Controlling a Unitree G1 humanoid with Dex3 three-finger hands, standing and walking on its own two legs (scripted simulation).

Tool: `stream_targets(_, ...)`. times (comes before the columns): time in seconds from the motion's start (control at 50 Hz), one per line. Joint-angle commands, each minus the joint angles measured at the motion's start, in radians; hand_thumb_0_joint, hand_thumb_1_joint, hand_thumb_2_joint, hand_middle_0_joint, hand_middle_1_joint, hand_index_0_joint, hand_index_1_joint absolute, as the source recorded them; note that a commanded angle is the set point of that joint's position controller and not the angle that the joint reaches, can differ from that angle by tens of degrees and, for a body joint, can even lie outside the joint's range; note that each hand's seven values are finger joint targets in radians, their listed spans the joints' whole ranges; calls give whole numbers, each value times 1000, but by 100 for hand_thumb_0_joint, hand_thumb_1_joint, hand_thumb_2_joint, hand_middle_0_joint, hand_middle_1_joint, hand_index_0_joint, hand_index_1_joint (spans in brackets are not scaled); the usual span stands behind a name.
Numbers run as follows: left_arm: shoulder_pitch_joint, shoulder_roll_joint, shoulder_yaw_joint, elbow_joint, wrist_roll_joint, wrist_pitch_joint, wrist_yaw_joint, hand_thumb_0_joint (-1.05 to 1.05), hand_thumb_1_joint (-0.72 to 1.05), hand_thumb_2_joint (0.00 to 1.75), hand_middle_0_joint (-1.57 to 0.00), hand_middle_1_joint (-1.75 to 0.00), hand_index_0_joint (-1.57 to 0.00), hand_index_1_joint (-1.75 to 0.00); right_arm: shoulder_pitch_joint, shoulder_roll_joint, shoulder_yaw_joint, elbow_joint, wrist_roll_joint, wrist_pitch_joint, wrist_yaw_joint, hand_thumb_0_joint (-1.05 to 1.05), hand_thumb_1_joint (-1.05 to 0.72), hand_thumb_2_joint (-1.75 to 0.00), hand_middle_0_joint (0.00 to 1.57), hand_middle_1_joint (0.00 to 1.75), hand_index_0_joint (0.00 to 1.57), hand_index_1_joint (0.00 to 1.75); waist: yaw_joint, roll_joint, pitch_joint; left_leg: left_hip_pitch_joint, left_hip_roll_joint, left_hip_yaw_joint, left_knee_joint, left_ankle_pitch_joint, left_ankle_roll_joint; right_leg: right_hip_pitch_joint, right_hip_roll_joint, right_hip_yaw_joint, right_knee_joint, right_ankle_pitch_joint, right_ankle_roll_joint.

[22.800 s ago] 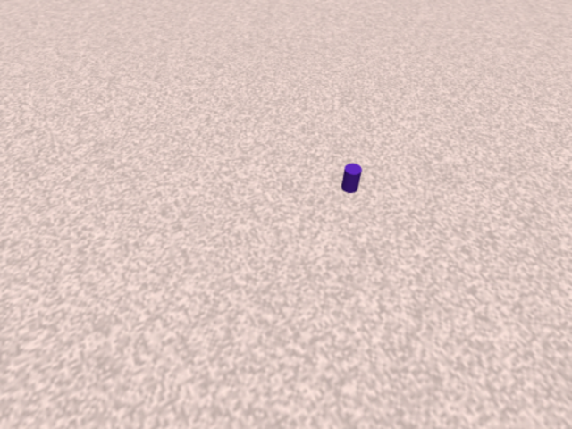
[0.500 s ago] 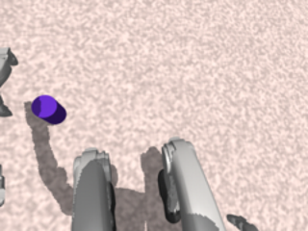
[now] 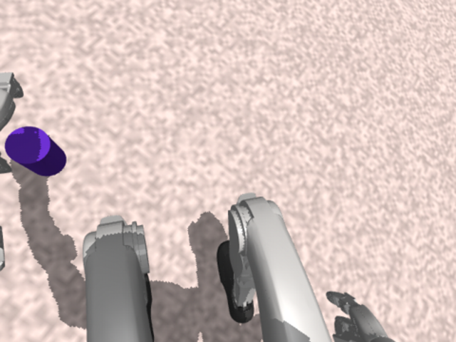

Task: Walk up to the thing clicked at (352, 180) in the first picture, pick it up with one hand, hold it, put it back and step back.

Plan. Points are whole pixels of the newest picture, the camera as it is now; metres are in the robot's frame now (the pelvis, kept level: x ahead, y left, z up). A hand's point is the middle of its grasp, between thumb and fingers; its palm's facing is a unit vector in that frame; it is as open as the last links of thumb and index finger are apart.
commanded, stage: withdraw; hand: left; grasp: from above
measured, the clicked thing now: (38, 153) +0.50 +0.31 -0.33
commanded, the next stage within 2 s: go down in 0.12 s
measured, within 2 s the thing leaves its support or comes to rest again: neither
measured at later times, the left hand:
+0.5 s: hand out of the picture +0.48 +0.34 -0.04, palm faces -0.45 -0.06 -0.89, open 14.2 cm
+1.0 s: hand out of the picture +0.46 +0.35 +0.06, palm faces -0.42 -0.04 -0.91, open 14.2 cm
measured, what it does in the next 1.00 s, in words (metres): rises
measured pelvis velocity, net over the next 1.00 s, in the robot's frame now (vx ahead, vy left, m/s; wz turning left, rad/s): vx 0.01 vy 0.01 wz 0.02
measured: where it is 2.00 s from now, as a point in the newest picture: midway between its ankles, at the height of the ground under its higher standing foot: (190, 309)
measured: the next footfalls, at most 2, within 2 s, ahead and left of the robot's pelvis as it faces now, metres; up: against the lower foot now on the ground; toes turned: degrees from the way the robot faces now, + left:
none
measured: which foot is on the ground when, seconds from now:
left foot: down 0.00-1.00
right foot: down 0.00-1.00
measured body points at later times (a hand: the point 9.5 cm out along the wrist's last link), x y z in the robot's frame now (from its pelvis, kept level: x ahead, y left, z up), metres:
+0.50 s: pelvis +0.01 +0.01 +0.05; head +0.23 +0.07 +0.44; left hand +0.50 +0.34 +0.01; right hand +0.07 -0.27 -0.06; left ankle +0.09 +0.12 -0.35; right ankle +0.11 -0.13 -0.35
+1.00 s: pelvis +0.01 +0.01 +0.13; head +0.20 +0.06 +0.53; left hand +0.48 +0.35 +0.11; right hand +0.09 -0.25 +0.01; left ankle +0.09 +0.12 -0.35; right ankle +0.11 -0.13 -0.35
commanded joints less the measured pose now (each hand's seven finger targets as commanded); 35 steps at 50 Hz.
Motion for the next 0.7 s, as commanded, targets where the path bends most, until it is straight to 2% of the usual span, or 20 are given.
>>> stream_targets(0.0, -402, 387, 98, -196, -10, 32, 65, 0, -55, 101, -7, -104, -7, -104, 226, -237, -79, -7, -7, -13, -10, 0, -91, -90, 20, 30, 20, 30, 23, 399, -746, 603, -7, 52, -237, 87, 5, 252, 18, -63, -156, 120, -81)
stream_targets(0.06, -396, 412, 120, -274, -36, 55, 32, 0, -56, 101, -6, -103, -7, -103, 255, -235, -92, -16, -3, -13, -8, 0, -91, -90, 20, 30, 20, 30, 18, 421, -806, 612, -6, 56, -220, 103, 7, 287, 15, -62, -150, 135, -80)
stream_targets(0.14, -357, 417, 120, -422, -73, 68, -49, 0, -56, 100, -7, -103, -7, -102, 296, -234, -115, -20, 14, 6, -9, 0, -91, -90, 20, 30, 20, 30, 35, 437, -889, 633, -4, 56, -232, 131, 9, 340, 19, -59, -163, 153, -81)
stream_targets(0.18, -264, 378, 104, -414, -99, 83, -93, 0, -55, 99, -7, -103, -7, -102, 316, -233, -122, -23, 26, 20, -10, 0, -92, -90, 20, 30, 20, 30, 38, 372, -817, 602, -3, 49, -253, 111, 14, 349, 19, -59, -194, 137, -76)
stream_targets(0.2, -250, 351, 91, -440, -119, 84, -117, 0, -55, 99, -7, -103, -7, -102, 323, -233, -123, -24, 31, 26, -10, 0, -92, -90, 20, 30, 20, 30, 32, 358, -802, 600, -2, 42, -266, 109, 14, 357, 18, -61, -204, 137, -74)
stream_targets(0.22, -261, 328, 78, -498, -136, 82, -139, 0, -47, 91, -15, -95, -14, -94, 326, -230, -128, -24, 36, 32, -12, 0, -90, -90, 20, 30, 20, 30, 32, 358, -819, 618, 0, 35, -277, 117, 15, 366, 19, -61, -211, 146, -74)
stream_targets(0.24, -209, 314, 75, -497, -149, 86, -163, 0, -55, 99, -7, -103, -7, -102, 334, -231, -133, -27, 42, 38, -14, 0, -93, -90, 20, 30, 20, 30, 46, 339, -821, 659, 4, 24, -290, 146, 14, 363, 21, -61, -222, 155, -74)
stream_targets(0.26, -193, 337, 86, -521, -161, 88, -181, 0, -58, 101, -5, -111, -6, -109, 334, -235, -135, -32, 50, 43, -16, 0, -92, -90, 20, 30, 20, 30, 52, 338, -797, 666, 4, 17, -304, 158, 14, 360, 17, -57, -235, 160, -72)
stream_targets(0.32, -138, 344, 90, -590, -178, 81, -234, 0, -61, 104, -5, -109, -5, -109, 317, -225, -129, -52, 59, 65, -21, 0, -93, -91, 20, 30, 20, 30, 75, 310, -777, 700, 9, 3, -337, 193, 14, 397, 23, -49, -273, 171, -75)
stream_targets(0.36, -136, 363, 100, -648, -194, 67, -262, 0, -61, 103, -5, -110, -5, -110, 303, -211, -120, -59, 64, 75, -29, 0, -93, -91, 20, 30, 20, 30, 85, 300, -770, 705, 8, 19, -345, 232, 19, 450, 28, -35, -310, 198, -76)
stream_targets(0.4, -77, 356, 105, -635, -202, 59, -280, 0, -61, 105, -5, -108, -5, -109, 292, -212, -113, -66, 67, 83, -36, 0, -93, -91, 20, 30, 20, 30, 89, 278, -705, 707, 3, 10, -376, 241, 16, 454, 23, -37, -339, 197, -81)
stream_targets(0.46, -64, 324, 87, -645, -213, 40, -302, 0, -61, 105, -5, -108, -4, -109, 275, -207, -105, -67, 73, 88, -48, 0, -93, -91, 20, 30, 20, 30, 89, 293, -661, 774, 10, -13, -437, 237, 13, 448, 25, -40, -372, 184, -83)
stream_targets(0.5, -91, 290, 63, -679, -226, 26, -309, 0, -61, 105, -5, -109, -5, -109, 264, -196, -104, -71, 77, 87, -51, 0, -92, -91, 20, 30, 20, 30, 83, 299, -666, 799, 19, -9, -468, 219, 17, 476, 28, -39, -392, 189, -79)
stream_targets(0.52, -64, 281, 55, -621, -225, 29, -310, 0, -61, 106, -5, -109, -5, -110, 263, -194, -97, -68, 77, 87, -52, 0, -93, -91, 20, 30, 20, 30, 79, 286, -627, 787, 21, -7, -485, 214, 18, 483, 28, -38, -404, 190, -76)
stream_targets(0.54, -77, 250, 31, -642, -231, 24, -311, 0, -61, 105, -5, -109, -5, -110, 255, -189, -97, -73, 79, 85, -55, 0, -92, -91, 20, 30, 20, 30, 74, 280, -626, 795, 25, -1, -497, 200, 20, 497, 31, -38, -420, 187, -76)
stream_targets(0.56, -77, 267, 38, -631, -231, 23, -308, 0, -61, 105, -5, -109, -5, -110, 249, -194, -98, -72, 82, 84, -57, 0, -92, -91, 20, 30, 20, 30, 82, 291, -611, 807, 26, -7, -519, 188, 17, 500, 29, -37, -425, 182, -77)
stream_targets(0.6, -70, 259, 25, -617, -226, 21, -308, 0, -60, 104, -5, -109, -5, -110, 242, -196, -99, -73, 85, 83, -63, 0, -92, -91, 20, 30, 20, 30, 86, 280, -607, 825, 30, -8, -551, 162, 16, 521, 32, -38, -448, 170, -78)
stream_targets(0.64, -91, 244, 10, -604, -231, 14, -308, 0, -59, 103, -5, -111, -6, -111, 236, -190, -97, -74, 87, 81, -70, 0, -92, -91, 20, 30, 20, 30, 70, 267, -569, 798, 27, 4, -570, 109, 17, 546, 33, -35, -480, 145, -76)
stream_targets(0.66, -84, 260, 19, -594, -230, 12, -305, 0, -60, 103, -5, -110, -5, -110, 229, -190, -97, -73, 88, 78, -74, 0, -92, -91, 20, 30, 20, 30, 80, 249, -561, 795, 27, 2, -584, 87, 18, 558, 33, -33, -489, 134, -76)
stream_targets(0.68, -105, 259, 18, -605, -232, 7, -300, 0, -59, 103, -5, -111, -5, -111, 225, -187, -97, -76, 88, 76, -77, 0, -92, -91, 20, 30, 20, 30, 71, 257, -558, 794, 26, 7, -589, 75, 18, 555, 31, -31, -499, 126, -75)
